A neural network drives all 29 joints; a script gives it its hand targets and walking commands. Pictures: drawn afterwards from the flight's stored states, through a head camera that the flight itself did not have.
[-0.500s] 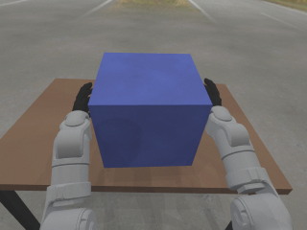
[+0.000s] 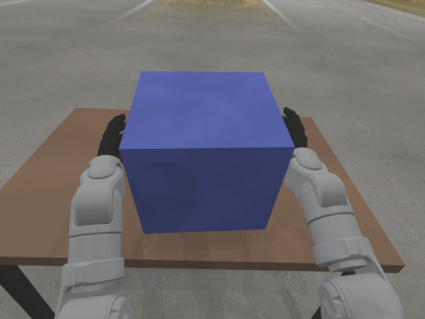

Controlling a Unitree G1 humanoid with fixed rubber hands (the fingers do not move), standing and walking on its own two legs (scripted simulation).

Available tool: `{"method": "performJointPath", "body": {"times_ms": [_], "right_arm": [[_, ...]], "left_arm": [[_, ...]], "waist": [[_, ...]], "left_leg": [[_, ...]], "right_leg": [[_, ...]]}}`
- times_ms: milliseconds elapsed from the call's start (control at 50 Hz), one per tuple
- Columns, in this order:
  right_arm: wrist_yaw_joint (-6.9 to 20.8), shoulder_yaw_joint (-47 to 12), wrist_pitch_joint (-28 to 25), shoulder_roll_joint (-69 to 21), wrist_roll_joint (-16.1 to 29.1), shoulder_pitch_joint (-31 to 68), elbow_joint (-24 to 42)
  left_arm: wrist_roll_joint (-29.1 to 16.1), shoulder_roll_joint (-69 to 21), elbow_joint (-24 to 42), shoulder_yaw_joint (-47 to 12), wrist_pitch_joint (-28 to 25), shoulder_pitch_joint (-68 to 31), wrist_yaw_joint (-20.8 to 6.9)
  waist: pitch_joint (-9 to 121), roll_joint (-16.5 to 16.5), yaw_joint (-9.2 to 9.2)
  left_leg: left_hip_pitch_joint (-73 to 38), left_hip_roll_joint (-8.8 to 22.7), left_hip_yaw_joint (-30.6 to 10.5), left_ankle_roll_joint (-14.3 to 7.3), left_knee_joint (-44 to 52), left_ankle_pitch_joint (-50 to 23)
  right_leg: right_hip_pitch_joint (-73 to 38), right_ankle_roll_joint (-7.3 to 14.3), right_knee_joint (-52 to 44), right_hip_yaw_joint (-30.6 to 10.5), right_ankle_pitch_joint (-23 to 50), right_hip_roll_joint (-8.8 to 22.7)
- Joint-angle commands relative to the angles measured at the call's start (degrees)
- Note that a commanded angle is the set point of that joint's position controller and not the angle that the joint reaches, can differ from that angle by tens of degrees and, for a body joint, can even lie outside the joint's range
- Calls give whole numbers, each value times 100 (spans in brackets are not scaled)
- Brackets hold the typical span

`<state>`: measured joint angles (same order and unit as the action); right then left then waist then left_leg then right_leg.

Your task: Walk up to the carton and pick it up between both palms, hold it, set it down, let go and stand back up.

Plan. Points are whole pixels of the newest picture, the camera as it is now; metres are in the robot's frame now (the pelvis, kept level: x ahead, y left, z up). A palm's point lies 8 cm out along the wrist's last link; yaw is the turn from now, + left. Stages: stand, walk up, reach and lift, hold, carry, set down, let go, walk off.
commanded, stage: hold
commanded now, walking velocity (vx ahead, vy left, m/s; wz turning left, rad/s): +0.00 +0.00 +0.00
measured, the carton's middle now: (204, 151) +0.39 +0.01 +0.18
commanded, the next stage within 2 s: none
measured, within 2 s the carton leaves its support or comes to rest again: neither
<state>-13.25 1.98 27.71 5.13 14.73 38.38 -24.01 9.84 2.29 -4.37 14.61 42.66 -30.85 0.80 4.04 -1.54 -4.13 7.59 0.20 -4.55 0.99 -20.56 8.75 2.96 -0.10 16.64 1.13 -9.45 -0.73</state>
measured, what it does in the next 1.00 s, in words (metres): stands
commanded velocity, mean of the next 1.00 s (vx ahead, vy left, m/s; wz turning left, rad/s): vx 0.00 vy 0.00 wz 0.00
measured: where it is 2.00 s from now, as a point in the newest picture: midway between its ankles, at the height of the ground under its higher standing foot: outside the picture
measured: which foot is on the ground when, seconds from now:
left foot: down 0.00-1.00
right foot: down 0.00-1.00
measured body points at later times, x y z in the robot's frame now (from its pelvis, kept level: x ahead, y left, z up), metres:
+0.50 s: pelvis -0.01 +0.00 +0.00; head -0.06 +0.02 +0.45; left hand +0.36 +0.17 +0.20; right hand +0.37 -0.16 +0.20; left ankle +0.03 +0.13 -0.75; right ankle +0.00 -0.12 -0.75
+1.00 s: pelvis -0.01 +0.01 +0.00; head -0.06 +0.02 +0.45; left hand +0.37 +0.17 +0.19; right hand +0.37 -0.16 +0.20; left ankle +0.03 +0.13 -0.75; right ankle +0.00 -0.12 -0.75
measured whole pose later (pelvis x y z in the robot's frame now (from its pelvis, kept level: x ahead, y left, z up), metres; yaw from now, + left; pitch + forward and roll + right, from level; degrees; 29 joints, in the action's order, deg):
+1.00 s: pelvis -0.01 +0.01 +0.00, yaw +0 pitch -5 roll -1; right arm -12.4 2.4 26.4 5.3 13.6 39.5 -28.7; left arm 11.0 1.7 -8.8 15.5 41.6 -32.5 0.6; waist 4.0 -1.0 -4.2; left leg 7.3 -0.1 -4.0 0.5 -20.2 8.2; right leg 2.9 -0.5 16.5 0.6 -8.9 -0.4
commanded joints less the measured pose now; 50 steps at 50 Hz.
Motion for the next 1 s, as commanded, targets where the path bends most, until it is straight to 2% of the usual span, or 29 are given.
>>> {"method": "performJointPath", "body": {"times_ms": [0, 40, 140, 160, 220, 240, 280, 380, 440, 500, 540, 580, 600, 640, 680, 700, 720, 760, 780, 860, 980], "right_arm": [[824, -2393, -286, -3332, 730, 4274, 1953], [805, -2346, -281, -3282, 703, 4299, 1925], [784, -2489, -336, -3381, 792, 4438, 2138], [791, -2460, -339, -3374, 763, 4550, 2121], [823, -2452, -376, -3478, 722, 4596, 2087], [837, -2390, -389, -3462, 673, 4663, 2027], [862, -2351, -438, -3530, 633, 4650, 2061], [922, -2354, -473, -3525, 652, 4800, 1992], [954, -2173, -479, -3494, 546, 4782, 1689], [973, -2089, -501, -3449, 480, 4783, 1548], [970, -2116, -519, -3501, 520, 4713, 1541], [953, -2167, -511, -3509, 575, 4680, 1488], [946, -2133, -496, -3480, 571, 4613, 1415], [950, -2111, -488, -3463, 554, 4649, 1397], [966, -2112, -517, -3462, 577, 4653, 1449], [966, -2168, -531, -3467, 602, 4700, 1509], [958, -2134, -545, -3414, 607, 4710, 1568], [955, -2262, -581, -3495, 688, 4750, 1777], [955, -2257, -555, -3459, 686, 4817, 1726], [973, -2203, -549, -3526, 611, 4825, 1661], [999, -2250, -551, -3555, 636, 4885, 1714]], "left_arm": [[-923, -3108, 1308, -2972, -492, -4747, -948], [-856, -3142, 1165, -2896, -460, -4624, -1005], [-862, -3142, 1342, -2861, -495, -4719, -1057], [-832, -3105, 1166, -2775, -490, -4728, -1058], [-867, -3135, 1223, -2806, -541, -4884, -1041], [-840, -3133, 1037, -2774, -525, -4895, -1039], [-946, -3239, 1219, -2945, -570, -5026, -1015], [-993, -3290, 1147, -3005, -606, -5195, -915], [-922, -3296, 901, -2923, -593, -5212, -908], [-917, -3325, 809, -2939, -597, -5203, -912], [-951, -3337, 941, -3014, -628, -5223, -896], [-929, -3301, 927, -2965, -640, -5224, -884], [-910, -3321, 911, -2958, -636, -5192, -893], [-886, -3293, 817, -2866, -629, -5154, -918], [-916, -3329, 916, -2914, -659, -5180, -912], [-880, -3301, 867, -2875, -645, -5115, -905], [-889, -3356, 841, -2913, -634, -5046, -906], [-1011, -3413, 1166, -3078, -687, -5158, -871], [-973, -3315, 1024, -2981, -681, -5214, -852], [-977, -3344, 905, -2954, -690, -5212, -855], [-1028, -3428, 977, -3037, -694, -5300, -802]], "waist": [[2533, 449, -69], [2344, 426, -81], [2452, 294, -24], [2330, 228, 18], [2423, 149, 29], [2281, 176, 40], [2481, 249, -46], [2670, 353, 1], [2477, 418, -27], [2496, 489, -72], [2617, 535, -123], [2621, 535, -95], [2603, 552, -138], [2513, 506, -104], [2573, 534, -111], [2535, 511, -48], [2531, 537, -91], [2809, 530, -93], [2683, 501, -44], [2604, 359, -47], [2719, 426, -13]], "left_leg": [[-1147, -352, 318, 200, 121, -1684], [-1097, -348, 313, 207, 152, -1649], [-1171, -367, 328, 180, 109, -1862], [-1121, -367, 341, 140, 140, -1710], [-1142, -345, 353, 87, 160, -1612], [-1097, -343, 370, 74, 190, -1459], [-1128, -323, 366, 87, 173, -1444], [-1166, -322, 347, 107, 129, -1485], [-1063, -296, 365, 69, 255, -1012], [-1013, -290, 368, 76, 283, -910], [-1101, -301, 349, 105, 221, -1117], [-1168, -318, 334, 127, 179, -1280], [-1168, -311, 329, 145, 192, -1280], [-1082, -319, 336, 125, 216, -1235], [-1113, -305, 330, 154, 203, -1317], [-1122, -319, 333, 140, 174, -1411], [-1157, -308, 320, 166, 166, -1420], [-1271, -300, 297, 186, 87, -1637], [-1217, -312, 309, 155, 95, -1562], [-1128, -299, 316, 92, 164, -1331], [-1154, -281, 309, 108, 147, -1406]], "right_leg": [[-664, -311, -99, 97, 1624, -264], [-694, -296, -121, 110, 1619, -271], [-766, -328, -97, 127, 1834, -290], [-684, -326, -142, 134, 1668, -286], [-619, -324, -145, 148, 1548, -295], [-510, -301, -200, 145, 1341, -279], [-458, -264, -190, 143, 1249, -290], [-381, -238, -192, 146, 1117, -303], [-221, -202, -261, 156, 622, -274], [-225, -186, -261, 139, 561, -256], [-304, -207, -220, 131, 807, -255], [-335, -249, -193, 140, 962, -255], [-345, -250, -194, 146, 958, -264], [-380, -253, -213, 140, 926, -253], [-379, -234, -186, 158, 962, -281], [-405, -240, -192, 156, 1024, -276], [-363, -231, -200, 162, 1020, -289], [-410, -241, -154, 182, 1159, -320], [-351, -244, -194, 167, 1049, -305], [-275, -249, -220, 163, 931, -303], [-261, -209, -204, 145, 906, -324]]}}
